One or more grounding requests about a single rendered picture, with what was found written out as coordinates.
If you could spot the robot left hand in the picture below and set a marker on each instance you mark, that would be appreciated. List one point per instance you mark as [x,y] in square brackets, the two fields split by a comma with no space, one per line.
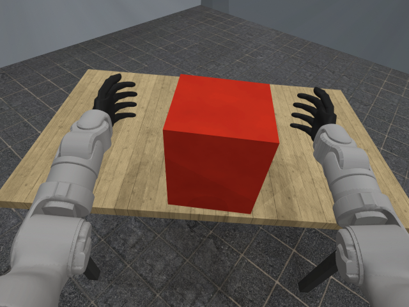
[107,97]

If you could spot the carton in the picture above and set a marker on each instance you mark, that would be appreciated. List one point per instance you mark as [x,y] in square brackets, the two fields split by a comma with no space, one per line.
[220,138]

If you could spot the robot right forearm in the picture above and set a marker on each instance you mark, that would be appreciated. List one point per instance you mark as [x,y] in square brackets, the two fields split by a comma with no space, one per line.
[357,197]

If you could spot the robot left forearm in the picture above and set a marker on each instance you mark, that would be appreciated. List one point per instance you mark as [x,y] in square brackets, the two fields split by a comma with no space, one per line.
[68,190]

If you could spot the robot right hand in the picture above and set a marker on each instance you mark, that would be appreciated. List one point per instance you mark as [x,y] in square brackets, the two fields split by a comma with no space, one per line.
[323,113]

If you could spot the right robot upper arm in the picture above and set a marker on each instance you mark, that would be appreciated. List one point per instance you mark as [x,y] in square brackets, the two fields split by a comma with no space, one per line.
[376,259]

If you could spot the table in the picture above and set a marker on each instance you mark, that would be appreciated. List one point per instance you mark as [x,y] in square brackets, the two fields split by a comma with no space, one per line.
[132,176]

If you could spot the left robot upper arm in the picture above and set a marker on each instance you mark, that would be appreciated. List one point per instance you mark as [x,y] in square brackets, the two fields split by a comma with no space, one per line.
[50,250]

